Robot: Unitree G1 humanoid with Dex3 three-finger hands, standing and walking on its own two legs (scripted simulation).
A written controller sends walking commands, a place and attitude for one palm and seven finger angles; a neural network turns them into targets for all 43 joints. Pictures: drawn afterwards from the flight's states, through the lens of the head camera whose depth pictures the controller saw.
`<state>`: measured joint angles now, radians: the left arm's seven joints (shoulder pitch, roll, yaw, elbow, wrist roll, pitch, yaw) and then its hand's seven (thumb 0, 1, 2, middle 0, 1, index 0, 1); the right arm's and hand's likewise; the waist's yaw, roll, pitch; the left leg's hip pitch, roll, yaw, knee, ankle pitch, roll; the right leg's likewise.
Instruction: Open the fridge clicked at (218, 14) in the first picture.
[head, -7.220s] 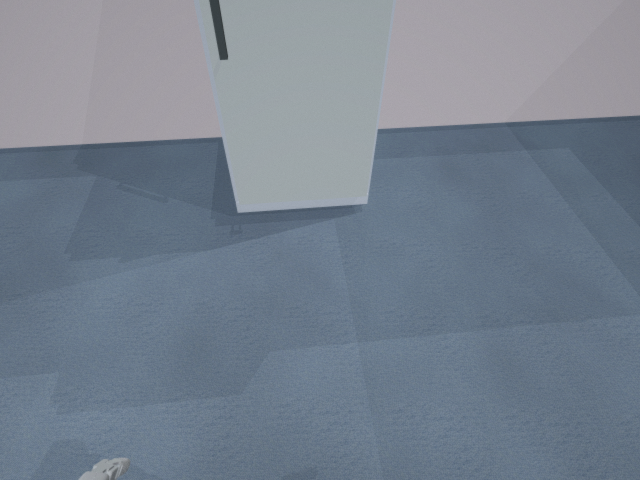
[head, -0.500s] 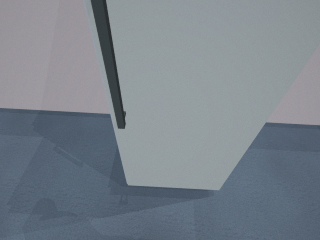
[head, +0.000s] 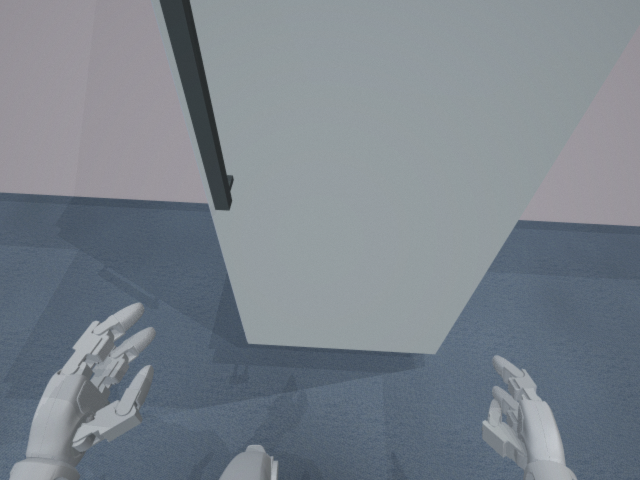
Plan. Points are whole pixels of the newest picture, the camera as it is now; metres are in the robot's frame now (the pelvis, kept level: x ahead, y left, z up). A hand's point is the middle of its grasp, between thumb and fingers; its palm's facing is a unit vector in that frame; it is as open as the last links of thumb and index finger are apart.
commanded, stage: raise the hand to about handle height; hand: left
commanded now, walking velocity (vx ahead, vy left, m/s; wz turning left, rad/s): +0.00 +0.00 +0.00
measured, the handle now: (197, 64) +0.53 +0.19 +0.25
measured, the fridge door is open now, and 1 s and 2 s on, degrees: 0 0 0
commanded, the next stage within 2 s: move the hooked fingers beside the handle in 1.74 s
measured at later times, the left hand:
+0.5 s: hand (86, 351) +0.23 +0.26 +0.09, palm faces +0.04 -1.00 -0.07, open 11.2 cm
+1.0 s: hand (32, 300) +0.25 +0.30 +0.15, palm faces +0.05 -1.00 -0.06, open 13.8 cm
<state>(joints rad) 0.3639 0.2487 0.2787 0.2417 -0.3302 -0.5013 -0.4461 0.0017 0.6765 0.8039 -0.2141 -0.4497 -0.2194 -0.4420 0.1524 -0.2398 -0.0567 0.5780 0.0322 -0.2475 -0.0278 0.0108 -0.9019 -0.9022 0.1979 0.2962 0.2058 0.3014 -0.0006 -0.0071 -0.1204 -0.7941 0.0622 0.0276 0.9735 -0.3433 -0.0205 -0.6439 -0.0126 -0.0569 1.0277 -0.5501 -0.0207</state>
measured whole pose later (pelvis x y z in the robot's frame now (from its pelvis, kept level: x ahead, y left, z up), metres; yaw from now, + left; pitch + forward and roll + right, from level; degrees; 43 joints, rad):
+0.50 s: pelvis +0.01 +0.01 +0.02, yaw +0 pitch +8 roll -2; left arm 0.32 0.33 0.36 0.10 -0.39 -0.31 -0.42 0.00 0.10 0.56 -0.26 -0.82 -0.26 -0.81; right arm 0.30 -0.24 0.00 0.62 0.04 -0.26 -0.09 0.01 -0.90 -0.90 0.20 0.30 0.21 0.30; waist 0.00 0.04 -0.09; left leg -0.71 0.07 0.02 0.89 -0.33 0.00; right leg -0.54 0.00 -0.07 0.89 -0.50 -0.01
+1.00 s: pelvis +0.01 +0.03 +0.04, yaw +1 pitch +3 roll -2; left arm 0.10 0.40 0.39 0.14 -0.36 -0.13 -0.44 -0.01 -0.45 0.33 -0.29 -1.17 -0.30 -1.16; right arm 0.24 -0.24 0.07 0.57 0.05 -0.26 -0.10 0.01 -0.90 -0.90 0.20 0.30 0.21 0.30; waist 0.03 0.03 -0.05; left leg -0.53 0.04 0.02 0.74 -0.26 0.02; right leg -0.33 -0.02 -0.08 0.69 -0.41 0.02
